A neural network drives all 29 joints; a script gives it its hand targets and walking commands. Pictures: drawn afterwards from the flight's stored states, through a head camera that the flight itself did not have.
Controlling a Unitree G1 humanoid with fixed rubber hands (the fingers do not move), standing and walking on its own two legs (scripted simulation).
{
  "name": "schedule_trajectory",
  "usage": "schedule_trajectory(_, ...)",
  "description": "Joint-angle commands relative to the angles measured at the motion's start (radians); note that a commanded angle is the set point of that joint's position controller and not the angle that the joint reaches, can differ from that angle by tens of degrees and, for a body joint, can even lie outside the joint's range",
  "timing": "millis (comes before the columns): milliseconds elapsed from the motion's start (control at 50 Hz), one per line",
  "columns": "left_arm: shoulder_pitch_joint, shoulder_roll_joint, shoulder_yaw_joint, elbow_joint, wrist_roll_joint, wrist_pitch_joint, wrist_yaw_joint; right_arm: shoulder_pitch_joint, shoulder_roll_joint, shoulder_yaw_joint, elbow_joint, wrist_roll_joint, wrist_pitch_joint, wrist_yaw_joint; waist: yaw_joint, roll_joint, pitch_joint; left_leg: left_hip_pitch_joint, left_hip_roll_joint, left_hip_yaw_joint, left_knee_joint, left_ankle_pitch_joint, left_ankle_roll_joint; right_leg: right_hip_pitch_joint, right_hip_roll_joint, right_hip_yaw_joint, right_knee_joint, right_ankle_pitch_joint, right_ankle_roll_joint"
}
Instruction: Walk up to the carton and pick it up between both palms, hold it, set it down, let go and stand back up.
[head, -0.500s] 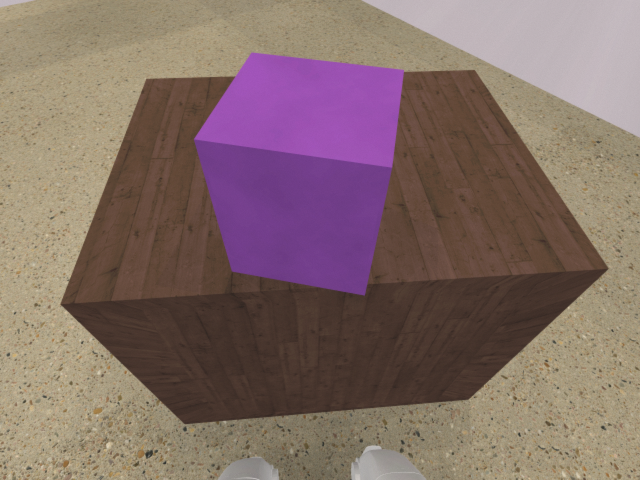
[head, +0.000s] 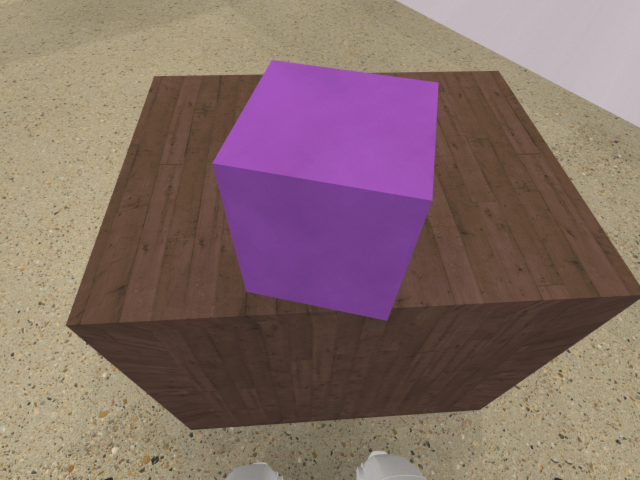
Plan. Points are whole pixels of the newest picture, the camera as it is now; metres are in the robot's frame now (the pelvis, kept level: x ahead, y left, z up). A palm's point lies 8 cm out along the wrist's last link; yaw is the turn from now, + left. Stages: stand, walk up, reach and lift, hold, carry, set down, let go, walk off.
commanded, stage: walk up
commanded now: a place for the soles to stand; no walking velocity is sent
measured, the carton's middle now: (332, 197) +0.45 -0.01 +0.09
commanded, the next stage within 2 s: reach and lift in 1.26 s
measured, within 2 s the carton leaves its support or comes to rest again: neither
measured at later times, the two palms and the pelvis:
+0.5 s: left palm out of the picture +0.09 +0.30 -0.10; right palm out of the picture +0.10 -0.32 -0.09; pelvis +0.01 +0.00 +0.00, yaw +0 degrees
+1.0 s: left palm out of the picture +0.10 +0.28 -0.10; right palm out of the picture +0.09 -0.33 -0.10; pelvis +0.01 -0.02 +0.00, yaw +0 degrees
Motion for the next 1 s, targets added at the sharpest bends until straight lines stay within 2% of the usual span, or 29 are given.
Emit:
schedule_trajectory(0, -0.102, 0.187, 0.063, -0.049, 0.001, -0.006, 0.006, 0.060, -0.291, -0.045, -0.002, -0.013, -0.048, -0.020, -0.015, 0.115, -0.143, 0.224, 0.273, -0.492, -0.375, 0.279, 0.144, -0.117, -0.030, -0.019, 0.032, -0.029, -0.007)
schedule_trajectory(20, -0.100, 0.205, 0.068, -0.037, 0.004, -0.005, 0.008, 0.020, -0.302, -0.043, -0.008, -0.006, -0.046, -0.020, -0.010, 0.104, -0.134, 0.196, 0.301, -0.489, -0.353, 0.347, 0.185, -0.075, -0.036, -0.007, 0.015, -0.121, -0.008)
schedule_trajectory(40, -0.071, 0.206, 0.069, -0.029, 0.008, -0.013, 0.007, -0.025, -0.288, -0.036, -0.017, -0.005, -0.045, -0.021, 0.013, 0.082, -0.139, 0.167, 0.290, -0.441, -0.310, 0.435, 0.184, -0.009, -0.048, 0.003, -0.051, -0.074, -0.014)
schedule_trajectory(80, -0.044, 0.228, 0.078, -0.026, 0.016, -0.036, 0.006, -0.063, -0.234, -0.013, -0.030, 0.002, -0.042, -0.019, 0.033, 0.027, -0.169, 0.044, 0.176, -0.261, -0.199, 0.510, 0.074, 0.180, -0.098, 0.088, -0.171, 0.238, -0.052)
schedule_trajectory(100, -0.028, 0.255, 0.087, -0.031, 0.016, -0.044, 0.007, -0.063, -0.212, -0.008, -0.034, 0.009, -0.041, -0.019, 0.031, -0.007, -0.227, 0.020, 0.113, -0.174, -0.110, 0.538, 0.023, 0.255, -0.154, 0.185, -0.190, 0.377, -0.096)
schedule_trajectory(140, -0.011, 0.288, 0.095, -0.021, 0.009, -0.045, 0.011, -0.048, -0.199, -0.008, -0.023, 0.008, -0.035, -0.024, 0.021, -0.019, -0.279, 0.001, 0.064, -0.129, -0.051, 0.390, -0.021, 0.286, -0.245, 0.294, -0.174, 0.444, -0.172)
schedule_trajectory(180, -0.070, 0.277, 0.089, -0.030, 0.008, -0.035, 0.013, -0.037, -0.209, -0.013, -0.006, 0.004, -0.034, -0.022, -0.007, -0.013, -0.258, 0.061, 0.065, -0.149, -0.121, 0.314, -0.003, 0.190, -0.229, 0.256, -0.156, 0.366, -0.159)
schedule_trajectory(240, -0.127, 0.215, 0.071, -0.043, 0.007, -0.018, 0.007, -0.045, -0.256, -0.023, 0.002, -0.005, -0.043, -0.018, -0.013, 0.051, -0.205, 0.138, 0.180, -0.329, -0.283, 0.323, 0.081, 0.043, -0.078, 0.057, -0.049, 0.196, -0.047)
schedule_trajectory(260, -0.122, 0.208, 0.070, -0.035, 0.007, -0.015, 0.006, -0.061, -0.264, -0.023, 0.000, -0.006, -0.044, -0.017, -0.004, 0.064, -0.183, 0.131, 0.206, -0.355, -0.297, 0.314, 0.109, 0.037, -0.058, 0.024, -0.052, 0.115, -0.032)
schedule_trajectory(300, -0.094, 0.216, 0.072, -0.031, 0.012, -0.024, 0.006, -0.100, -0.250, -0.015, -0.009, -0.005, -0.039, -0.014, 0.017, 0.061, -0.176, 0.078, 0.199, -0.324, -0.270, 0.317, 0.111, 0.101, -0.067, 0.046, -0.116, 0.110, -0.040)
schedule_trajectory(360, -0.059, 0.259, 0.086, -0.024, 0.020, -0.041, 0.006, -0.116, -0.207, 0.000, -0.017, 0.003, -0.029, -0.013, 0.025, -0.008, -0.220, 0.001, 0.082, -0.168, -0.147, 0.282, 0.028, 0.207, -0.168, 0.226, -0.222, 0.186, -0.116)
schedule_trajectory(400, -0.064, 0.281, 0.090, -0.020, 0.020, -0.039, 0.009, -0.100, -0.204, -0.003, -0.008, 0.001, -0.024, -0.012, 0.010, -0.033, -0.218, 0.018, 0.049, -0.131, -0.115, 0.203, 0.014, 0.176, -0.217, 0.286, -0.242, 0.156, -0.152)
schedule_trajectory(420, -0.090, 0.281, 0.087, -0.027, 0.020, -0.035, 0.009, -0.083, -0.206, -0.005, -0.001, 0.000, -0.025, -0.012, -0.003, -0.034, -0.207, 0.040, 0.049, -0.139, -0.140, 0.181, 0.019, 0.139, -0.213, 0.273, -0.230, 0.137, -0.147)
schedule_trajectory(460, -0.133, 0.246, 0.076, -0.043, 0.017, -0.027, 0.006, -0.054, -0.227, -0.011, 0.009, -0.006, -0.030, -0.011, -0.018, 0.014, -0.195, 0.107, 0.094, -0.225, -0.245, 0.194, 0.052, 0.053, -0.143, 0.161, -0.157, 0.117, -0.090)
schedule_trajectory(520, -0.117, 0.208, 0.067, -0.032, 0.012, -0.020, 0.003, -0.085, -0.261, -0.012, 0.002, -0.009, -0.037, -0.010, 0.007, 0.082, -0.152, 0.090, 0.204, -0.361, -0.321, 0.221, 0.126, 0.037, -0.044, 0.018, -0.086, 0.040, -0.028)
schedule_trajectory(560, -0.085, 0.219, 0.073, -0.029, 0.018, -0.030, 0.004, -0.112, -0.244, -0.005, -0.008, -0.008, -0.035, -0.009, 0.025, 0.062, -0.161, 0.033, 0.179, -0.308, -0.275, 0.257, 0.099, 0.123, -0.069, 0.064, -0.152, 0.090, -0.045)
schedule_trajectory(580, -0.072, 0.250, 0.093, -0.058, 0.036, -0.027, -0.011, -0.037, -0.279, -0.025, -0.011, -0.008, -0.052, -0.011, 0.004, 0.010, -0.186, 0.075, 0.165, -0.329, -0.242, 0.154, 0.104, 0.079, -0.052, 0.104, -0.100, 0.013, -0.077)
schedule_trajectory(640, -0.102, 0.227, 0.092, -0.070, 0.037, -0.017, -0.021, 0.016, -0.309, -0.042, -0.003, -0.015, -0.061, -0.015, -0.021, 0.085, -0.121, 0.148, 0.232, -0.432, -0.323, -0.015, 0.152, -0.094, -0.016, 0.026, -0.025, -0.091, -0.065)
schedule_trajectory(700, -0.058, 0.232, 0.100, -0.068, 0.042, -0.022, -0.024, -0.008, -0.313, -0.044, -0.021, -0.019, -0.063, -0.016, 0.003, 0.090, -0.115, 0.099, 0.268, -0.456, -0.316, 0.045, 0.169, -0.039, -0.024, 0.013, -0.043, -0.113, -0.052)
schedule_trajectory(740, -0.008, 0.242, 0.108, -0.059, 0.046, -0.032, -0.022, -0.027, -0.278, -0.032, -0.034, -0.015, -0.061, -0.014, 0.028, 0.019, -0.138, 0.016, 0.197, -0.346, -0.207, 0.125, 0.120, 0.074, -0.054, 0.092, -0.143, -0.072, -0.079)
schedule_trajectory(760, 0.017, 0.265, 0.113, -0.059, 0.047, -0.039, -0.020, -0.039, -0.254, -0.025, -0.044, -0.008, -0.059, -0.013, 0.040, -0.045, -0.167, -0.073, 0.123, -0.263, -0.104, 0.138, 0.077, 0.169, -0.105, 0.224, -0.213, -0.070, -0.116)
schedule_trajectory(780, 0.057, 0.300, 0.124, -0.050, 0.043, -0.043, -0.020, -0.071, -0.204, -0.011, -0.056, -0.005, -0.056, -0.013, 0.058, -0.156, -0.160, -0.217, 0.007, -0.086, 0.066, 0.094, 0.016, 0.302, -0.208, 0.422, -0.351, -0.099, -0.179)
schedule_trajectory(800, 0.085, 0.325, 0.130, -0.044, 0.033, -0.044, -0.019, -0.089, -0.192, -0.006, -0.056, -0.005, -0.050, -0.015, 0.073, -0.186, -0.144, -0.324, -0.028, -0.029, 0.138, -0.136, -0.012, 0.381, -0.324, 0.571, -0.414, -0.063, -0.254)
schedule_trajectory(820, 0.082, 0.327, 0.127, -0.048, 0.028, -0.038, -0.019, -0.085, -0.228, -0.014, -0.049, -0.004, -0.050, -0.018, 0.071, -0.132, -0.146, -0.336, -0.008, -0.070, 0.144, -0.218, -0.014, 0.400, -0.356, 0.595, -0.402, 0.009, -0.287)
schedule_trajectory(880, 0.034, 0.306, 0.116, -0.054, 0.034, -0.025, -0.014, -0.032, -0.215, -0.017, -0.031, 0.001, -0.064, -0.016, 0.037, -0.138, -0.147, -0.216, 0.014, -0.081, 0.022, -0.187, -0.004, 0.321, -0.311, 0.458, -0.328, 0.214, -0.257)
schedule_trajectory(920, -0.031, 0.274, 0.100, -0.062, 0.024, -0.015, -0.016, 0.057, -0.195, -0.017, 0.004, 0.003, -0.079, -0.017, -0.013, -0.143, -0.182, -0.009, 0.004, -0.058, -0.177, -0.002, 0.011, 0.206, -0.238, 0.297, -0.229, 0.297, -0.190)
schedule_trajectory(940, -0.083, 0.248, 0.091, -0.076, 0.017, -0.008, -0.019, 0.126, -0.205, -0.024, 0.032, -0.003, -0.086, -0.021, -0.047, -0.102, -0.209, 0.137, 0.020, -0.108, -0.250, 0.124, 0.023, 0.083, -0.191, 0.221, -0.130, 0.269, -0.141)
schedule_trajectory(960, -0.138, 0.203, 0.079, -0.103, 0.010, -0.003, -0.023, 0.192, -0.263, -0.044, 0.051, -0.018, -0.093, -0.030, -0.085, 0.047, -0.214, 0.276, 0.127, -0.320, -0.344, 0.188, 0.061, -0.105, -0.090, 0.106, 0.073, 0.207, -0.066)
schedule_trajectory(980, -0.147, 0.144, 0.063, -0.099, 0.002, 0.006, -0.016, 0.150, -0.315, -0.050, 0.038, -0.027, -0.092, -0.034, -0.063, 0.183, -0.158, 0.319, 0.283, -0.593, -0.445, 0.224, 0.128, -0.262, 0.003, -0.003, 0.177, -0.029, 0.001)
